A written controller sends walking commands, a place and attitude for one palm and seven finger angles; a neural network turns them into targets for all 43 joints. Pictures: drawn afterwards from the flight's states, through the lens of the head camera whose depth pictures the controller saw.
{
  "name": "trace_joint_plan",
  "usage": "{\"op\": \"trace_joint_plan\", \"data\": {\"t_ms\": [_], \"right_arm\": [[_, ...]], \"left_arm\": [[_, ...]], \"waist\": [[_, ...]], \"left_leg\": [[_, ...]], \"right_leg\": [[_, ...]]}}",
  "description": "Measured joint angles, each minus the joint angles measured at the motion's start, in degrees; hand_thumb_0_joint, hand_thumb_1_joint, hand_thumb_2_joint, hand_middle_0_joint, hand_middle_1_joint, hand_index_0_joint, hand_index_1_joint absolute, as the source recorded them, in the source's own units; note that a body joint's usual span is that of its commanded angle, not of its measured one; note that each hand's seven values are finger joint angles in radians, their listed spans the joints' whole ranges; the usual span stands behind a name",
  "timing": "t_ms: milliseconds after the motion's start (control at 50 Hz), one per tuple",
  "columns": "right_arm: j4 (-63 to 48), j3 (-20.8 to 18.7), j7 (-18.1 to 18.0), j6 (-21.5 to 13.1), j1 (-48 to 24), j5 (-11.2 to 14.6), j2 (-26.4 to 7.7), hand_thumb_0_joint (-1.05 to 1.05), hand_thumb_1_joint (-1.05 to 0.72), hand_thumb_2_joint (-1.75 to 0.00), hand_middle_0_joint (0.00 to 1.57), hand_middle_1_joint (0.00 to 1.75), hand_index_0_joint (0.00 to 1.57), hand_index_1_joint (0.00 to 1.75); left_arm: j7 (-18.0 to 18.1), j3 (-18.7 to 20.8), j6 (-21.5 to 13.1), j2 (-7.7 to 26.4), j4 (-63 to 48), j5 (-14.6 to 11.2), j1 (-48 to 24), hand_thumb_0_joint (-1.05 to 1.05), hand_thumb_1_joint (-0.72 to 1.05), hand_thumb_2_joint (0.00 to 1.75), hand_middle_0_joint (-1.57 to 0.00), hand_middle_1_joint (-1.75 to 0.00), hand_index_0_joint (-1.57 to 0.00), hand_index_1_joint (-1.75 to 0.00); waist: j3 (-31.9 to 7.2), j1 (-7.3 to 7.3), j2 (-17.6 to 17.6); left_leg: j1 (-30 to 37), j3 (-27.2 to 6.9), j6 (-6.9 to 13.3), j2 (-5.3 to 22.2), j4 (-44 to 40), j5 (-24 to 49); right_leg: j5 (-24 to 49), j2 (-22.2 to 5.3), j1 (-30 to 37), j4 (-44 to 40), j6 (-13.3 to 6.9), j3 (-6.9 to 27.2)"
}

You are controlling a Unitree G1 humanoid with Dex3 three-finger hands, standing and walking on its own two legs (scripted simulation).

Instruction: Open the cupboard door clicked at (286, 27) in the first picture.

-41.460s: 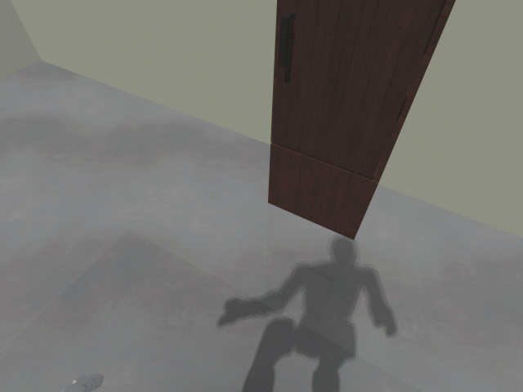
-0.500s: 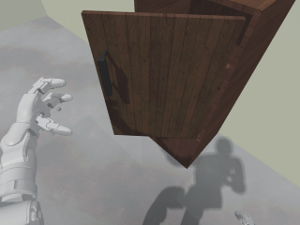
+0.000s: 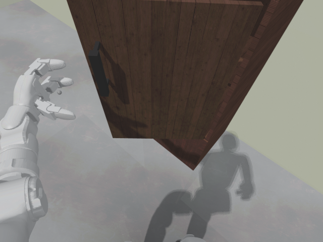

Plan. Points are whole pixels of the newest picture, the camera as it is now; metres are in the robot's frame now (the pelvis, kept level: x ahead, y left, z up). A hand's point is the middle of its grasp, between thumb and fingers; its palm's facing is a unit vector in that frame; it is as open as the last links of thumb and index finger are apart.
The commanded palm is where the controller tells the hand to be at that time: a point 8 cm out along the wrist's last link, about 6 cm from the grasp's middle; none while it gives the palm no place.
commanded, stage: move the hooked fingers beside the handle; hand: left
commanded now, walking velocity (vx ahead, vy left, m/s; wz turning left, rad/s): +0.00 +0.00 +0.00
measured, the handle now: (101, 70) +0.53 +0.16 +0.10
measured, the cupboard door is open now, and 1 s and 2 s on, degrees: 41 41 41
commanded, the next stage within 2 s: slide the fingers in behind the handle in 1.18 s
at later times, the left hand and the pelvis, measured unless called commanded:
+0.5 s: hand (69, 76) +0.49 +0.23 +0.11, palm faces -0.01 -1.00 +0.01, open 14.0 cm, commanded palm +0.47 +0.28 +0.10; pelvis +0.00 +0.00 -0.01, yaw -1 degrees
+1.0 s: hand (70, 78) +0.49 +0.23 +0.11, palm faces -0.01 -1.00 +0.01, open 14.0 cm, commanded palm +0.47 +0.27 +0.10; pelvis +0.01 +0.01 -0.01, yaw -1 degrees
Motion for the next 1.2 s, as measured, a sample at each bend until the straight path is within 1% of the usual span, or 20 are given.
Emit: {"op": "trace_joint_plan", "data": {"t_ms": [100,200,380,460,560,700,800,920,1020,1120,1200], "right_arm": [[0.36,-0.08,0.23,1.01,0.75,-0.2,-0.11,0.0,-0.9,-0.9,0.2,0.3,0.2,0.3],[-0.05,-0.16,0.63,2.13,1.56,-0.48,-0.06,0.0,-0.9,-0.9,0.2,0.3,0.2,0.3],[-0.2,0.02,1.05,3.73,2.88,-0.8,0.02,0.0,-0.9,-0.9,0.2,0.3,0.2,0.3],[-0.31,0.32,1.1,4.11,3.03,-0.92,-0.05,0.0,-0.9,-0.9,0.2,0.3,0.2,0.3],[-0.97,0.25,1.33,4.61,3.61,-1.18,-0.21,0.0,-0.9,-0.9,0.2,0.3,0.2,0.3],[-1.2,-0.26,1.87,5.91,4.59,-1.21,-0.02,0.0,-0.9,-0.9,0.2,0.3,0.2,0.3],[-1.71,-0.28,1.94,6.29,4.09,-1.16,0.3,0.0,-0.9,-0.9,0.2,0.3,0.2,0.3],[-1.63,-0.04,1.84,5.95,2.51,-1.21,0.66,0.0,-0.9,-0.9,0.2,0.3,0.2,0.3],[-1.82,0.06,1.95,5.86,1.71,-1.17,0.69,0.0,-0.9,-0.9,0.2,0.3,0.2,0.3],[-2.53,0.21,1.89,5.9,1.36,-1.11,0.5,0.0,-0.9,-0.9,0.2,0.3,0.2,0.3],[-2.34,0.0,1.83,5.68,1.51,-1.2,0.4,0.0,-0.9,-0.9,0.2,0.3,0.2,0.3]], "left_arm": [[0.27,-0.15,-0.38,0.76,2.75,0.53,-3.14,-0.01,-0.5,0.3,-0.3,-1.2,-0.3,-1.2],[0.89,1.17,-0.71,1.93,4.45,1.66,-4.86,-0.01,-0.5,0.3,-0.3,-1.2,-0.3,-1.2],[1.48,1.58,-1.14,3.77,7.82,2.89,-8.56,-0.01,-0.5,0.3,-0.3,-1.2,-0.3,-1.2],[1.66,1.67,-0.99,5.22,10.29,3.54,-10.97,-0.01,-0.5,0.3,-0.3,-1.2,-0.3,-1.2],[1.4,2.53,-1.41,6.18,10.29,3.91,-11.38,-0.01,-0.5,0.3,-0.3,-1.2,-0.3,-1.2],[1.22,2.58,-1.52,4.08,6.7,2.69,-8.29,-0.01,-0.5,0.3,-0.3,-1.2,-0.3,-1.2],[2.36,2.13,-1.01,3.02,5.44,3.13,-6.63,-0.01,-0.5,0.3,-0.3,-1.2,-0.3,-1.2],[3.09,1.25,-1.48,2.38,5.94,3.26,-7.72,-0.01,-0.5,0.3,-0.3,-1.2,-0.3,-1.2],[2.77,0.66,-1.55,1.97,6.3,2.79,-8.12,-0.01,-0.5,0.3,-0.3,-1.2,-0.3,-1.2],[2.97,0.44,-0.97,2.33,7.18,3.3,-8.39,-0.01,-0.5,0.3,-0.3,-1.2,-0.3,-1.2],[3.47,0.06,-1.6,1.98,6.24,3.33,-8.49,-0.01,-0.5,0.3,-0.3,-1.2,-0.3,-1.2]], "waist": [[-0.13,-0.83,0.07],[-0.46,-1.88,0.08],[-0.47,-3.02,0.24],[-0.41,-3.76,0.13],[-0.44,-4.27,0.07],[-1.15,-3.49,0.3],[-1.38,-3.2,0.49],[-1.2,-2.85,0.46],[-1.48,-2.5,0.47],[-1.25,-2.62,0.47],[-0.95,-2.56,0.51]], "left_leg": [[-1.49,-0.03,0.06,0.08,0.7,-0.21],[-2.71,0.36,0.11,0.34,1.23,-0.46],[-4.66,0.39,0.23,0.58,2.25,-0.79],[-6.08,0.29,0.29,0.65,2.99,-0.95],[-7.42,0.56,0.38,0.83,3.67,-1.27],[-6.79,0.91,0.49,1.0,3.49,-1.78],[-6.14,0.75,0.51,0.94,3.41,-2.02],[-6.07,0.26,0.47,0.76,3.73,-2.16],[-5.92,0.24,0.45,0.72,3.74,-2.23],[-6.21,0.1,0.4,0.69,4.01,-2.26],[-6.74,-0.11,0.29,0.65,4.34,-2.23]], "right_leg": [[-0.05,0.05,-1.37,0.42,0.05,-0.02],[0.01,0.32,-2.72,0.77,0.09,0.37],[0.05,0.53,-4.45,1.21,0.18,0.42],[0.05,0.58,-5.72,1.65,0.22,0.33],[-0.01,0.75,-7.12,2.12,0.29,0.61],[-0.29,0.96,-6.6,1.84,0.48,0.99],[-0.57,0.92,-5.87,1.72,0.53,0.86],[-0.88,0.72,-5.57,1.99,0.52,0.41],[-1.04,0.68,-5.49,2.16,0.51,0.4],[-1.17,0.64,-5.77,2.52,0.42,0.28],[-1.23,0.57,-6.22,2.84,0.34,0.08]]}}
